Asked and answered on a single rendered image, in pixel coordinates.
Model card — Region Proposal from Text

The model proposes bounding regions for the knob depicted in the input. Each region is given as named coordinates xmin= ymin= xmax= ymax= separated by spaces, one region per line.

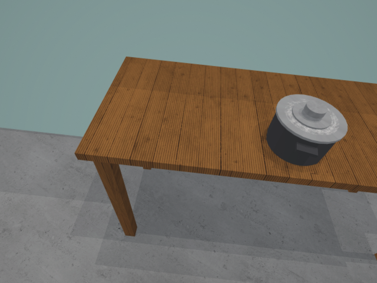
xmin=304 ymin=100 xmax=328 ymax=119

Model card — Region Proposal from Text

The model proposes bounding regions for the lid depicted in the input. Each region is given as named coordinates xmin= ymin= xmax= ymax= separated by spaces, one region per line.
xmin=276 ymin=94 xmax=348 ymax=144

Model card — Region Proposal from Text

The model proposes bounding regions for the table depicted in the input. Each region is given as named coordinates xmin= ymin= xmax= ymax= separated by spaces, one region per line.
xmin=75 ymin=57 xmax=377 ymax=260

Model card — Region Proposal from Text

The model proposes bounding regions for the pot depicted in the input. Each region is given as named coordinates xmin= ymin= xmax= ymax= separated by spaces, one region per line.
xmin=266 ymin=113 xmax=335 ymax=166

